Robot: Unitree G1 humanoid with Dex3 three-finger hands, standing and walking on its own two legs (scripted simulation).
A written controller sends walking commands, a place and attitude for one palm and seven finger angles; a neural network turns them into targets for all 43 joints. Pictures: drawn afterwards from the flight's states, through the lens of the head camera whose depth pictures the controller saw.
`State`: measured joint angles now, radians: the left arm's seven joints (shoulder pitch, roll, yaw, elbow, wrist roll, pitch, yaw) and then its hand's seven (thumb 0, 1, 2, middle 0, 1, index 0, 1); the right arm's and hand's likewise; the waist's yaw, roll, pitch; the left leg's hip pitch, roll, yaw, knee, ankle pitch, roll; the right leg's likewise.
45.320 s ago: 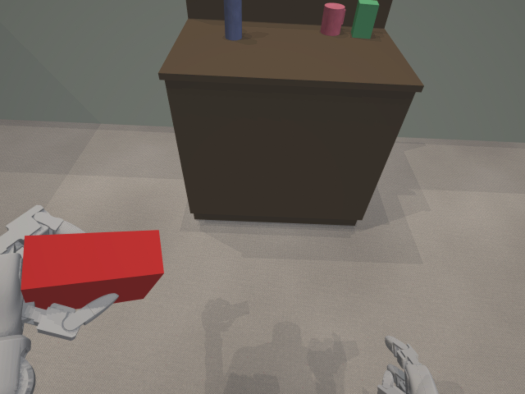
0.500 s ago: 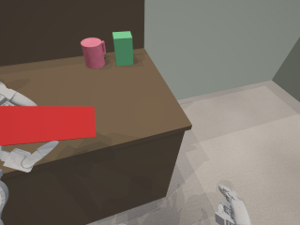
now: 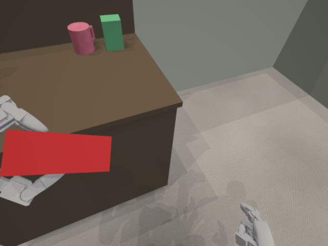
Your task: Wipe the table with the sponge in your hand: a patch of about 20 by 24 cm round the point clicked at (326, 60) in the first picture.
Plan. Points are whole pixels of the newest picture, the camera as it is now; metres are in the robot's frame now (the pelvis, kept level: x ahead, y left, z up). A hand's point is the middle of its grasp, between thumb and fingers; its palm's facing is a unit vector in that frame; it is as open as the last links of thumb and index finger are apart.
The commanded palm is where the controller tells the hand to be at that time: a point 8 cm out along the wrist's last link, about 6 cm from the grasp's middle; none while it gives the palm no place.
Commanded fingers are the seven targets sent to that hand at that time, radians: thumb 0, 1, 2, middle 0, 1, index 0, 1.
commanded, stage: stop stepping back and stand still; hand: left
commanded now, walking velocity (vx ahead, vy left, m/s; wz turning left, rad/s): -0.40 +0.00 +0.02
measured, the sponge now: (71, 152) +0.24 +0.16 +0.20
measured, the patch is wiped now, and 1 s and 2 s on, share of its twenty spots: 0.95 0.95 0.95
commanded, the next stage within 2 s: stand and wait in 1.00 s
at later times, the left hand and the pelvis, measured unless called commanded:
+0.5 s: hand out of the picture +0.05 +0.20 +0.23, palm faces +0.43 -0.83 -0.36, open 9.7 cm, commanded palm +0.01 +0.26 +0.25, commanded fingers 0.00 0.10 1.30 -1.20 -1.60 -1.20 -1.60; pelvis -0.15 -0.03 +0.00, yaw +1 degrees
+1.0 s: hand out of the picture +0.01 +0.17 +0.24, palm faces +0.48 -0.79 -0.38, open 9.7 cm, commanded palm -0.05 +0.23 +0.25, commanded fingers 0.00 0.10 1.30 -1.20 -1.60 -1.20 -1.60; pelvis -0.19 -0.07 +0.00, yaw +4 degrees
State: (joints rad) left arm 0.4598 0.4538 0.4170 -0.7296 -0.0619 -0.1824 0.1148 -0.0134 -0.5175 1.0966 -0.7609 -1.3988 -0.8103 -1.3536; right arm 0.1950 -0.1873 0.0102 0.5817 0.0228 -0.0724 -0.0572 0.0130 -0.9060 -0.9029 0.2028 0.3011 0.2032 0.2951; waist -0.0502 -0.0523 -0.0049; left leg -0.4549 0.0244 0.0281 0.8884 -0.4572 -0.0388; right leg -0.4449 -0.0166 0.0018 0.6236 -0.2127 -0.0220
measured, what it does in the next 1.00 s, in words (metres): walks backwards: left foot, then right foot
